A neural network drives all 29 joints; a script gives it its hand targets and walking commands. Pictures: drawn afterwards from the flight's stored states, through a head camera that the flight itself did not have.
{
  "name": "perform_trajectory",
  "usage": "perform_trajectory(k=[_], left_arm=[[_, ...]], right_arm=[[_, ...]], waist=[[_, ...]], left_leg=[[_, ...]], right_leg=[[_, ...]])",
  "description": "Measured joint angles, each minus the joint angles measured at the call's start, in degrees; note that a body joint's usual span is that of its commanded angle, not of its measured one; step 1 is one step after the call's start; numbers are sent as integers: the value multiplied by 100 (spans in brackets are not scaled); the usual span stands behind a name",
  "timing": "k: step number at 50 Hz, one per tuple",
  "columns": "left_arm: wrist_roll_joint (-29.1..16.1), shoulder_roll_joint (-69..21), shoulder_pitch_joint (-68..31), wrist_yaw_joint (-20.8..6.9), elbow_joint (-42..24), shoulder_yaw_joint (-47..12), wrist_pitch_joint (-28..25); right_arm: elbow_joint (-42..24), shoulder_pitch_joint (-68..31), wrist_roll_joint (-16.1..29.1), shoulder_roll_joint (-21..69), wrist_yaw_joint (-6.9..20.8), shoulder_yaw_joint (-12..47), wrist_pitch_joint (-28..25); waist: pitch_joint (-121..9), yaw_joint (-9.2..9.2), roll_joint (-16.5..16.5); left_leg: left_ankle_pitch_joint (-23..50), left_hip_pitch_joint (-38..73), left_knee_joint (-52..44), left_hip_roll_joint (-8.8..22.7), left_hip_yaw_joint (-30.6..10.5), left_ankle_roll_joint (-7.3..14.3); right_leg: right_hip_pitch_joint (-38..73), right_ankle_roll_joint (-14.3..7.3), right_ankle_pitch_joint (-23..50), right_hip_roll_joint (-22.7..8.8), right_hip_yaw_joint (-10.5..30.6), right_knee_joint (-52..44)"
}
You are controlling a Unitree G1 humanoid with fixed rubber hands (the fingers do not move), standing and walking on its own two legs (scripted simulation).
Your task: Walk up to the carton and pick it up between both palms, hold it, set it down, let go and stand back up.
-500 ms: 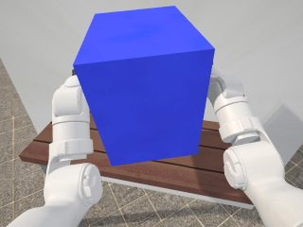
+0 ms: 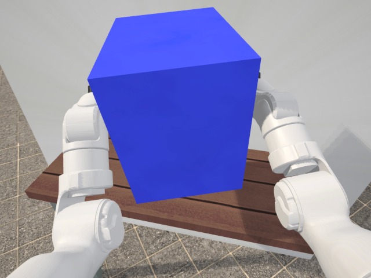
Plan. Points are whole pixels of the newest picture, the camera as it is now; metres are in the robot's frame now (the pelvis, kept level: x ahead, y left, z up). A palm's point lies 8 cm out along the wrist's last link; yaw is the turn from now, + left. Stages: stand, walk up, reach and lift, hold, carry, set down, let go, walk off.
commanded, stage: hold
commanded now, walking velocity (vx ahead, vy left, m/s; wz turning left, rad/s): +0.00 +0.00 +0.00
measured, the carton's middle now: (176, 100) +0.37 +0.00 +0.26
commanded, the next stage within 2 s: none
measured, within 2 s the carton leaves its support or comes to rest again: neither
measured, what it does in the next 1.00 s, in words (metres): stands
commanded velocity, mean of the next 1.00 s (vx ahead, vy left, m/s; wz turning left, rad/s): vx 0.00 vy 0.00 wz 0.00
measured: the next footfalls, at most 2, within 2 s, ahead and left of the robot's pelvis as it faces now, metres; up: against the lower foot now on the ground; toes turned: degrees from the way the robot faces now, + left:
none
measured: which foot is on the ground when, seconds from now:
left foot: down 0.00-1.00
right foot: down 0.00-1.00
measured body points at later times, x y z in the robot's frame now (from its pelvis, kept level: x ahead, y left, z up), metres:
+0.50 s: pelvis +0.00 +0.00 +0.00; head -0.08 +0.01 +0.44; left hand +0.38 +0.15 +0.27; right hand +0.38 -0.15 +0.28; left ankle -0.01 +0.11 -0.75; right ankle +0.04 -0.11 -0.75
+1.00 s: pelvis +0.00 +0.00 +0.00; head -0.08 +0.01 +0.44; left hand +0.39 +0.15 +0.26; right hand +0.39 -0.15 +0.28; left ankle -0.01 +0.11 -0.75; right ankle +0.04 -0.11 -0.75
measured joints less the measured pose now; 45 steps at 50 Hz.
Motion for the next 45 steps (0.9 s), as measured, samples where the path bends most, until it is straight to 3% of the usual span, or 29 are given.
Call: perform_trajectory(k=[11, 30, 45], left_arm=[[68, -73, 153, 11, -248, -60, 82], [79, -41, -82, 37, 71, 29, 45], [-12, -13, 62, 45, -116, -38, -5]], right_arm=[[-160, 119, 62, 13, -1, -55, 43], [85, 11, -17, -20, 87, -7, -28], [-131, 94, 45, -4, 15, 28, -17]], waist=[[22, -111, -4], [22, 1, 45], [11, -76, -18]], left_leg=[[-46, 31, 69, -8, -18, 19], [12, 23, -1, -13, 15, 15], [17, -60, 8, 4, -53, -22]], right_leg=[[74, 23, -13, 2, 4, -10], [20, 16, 10, 5, 68, 5], [-32, -14, 8, 31, 28, -11]])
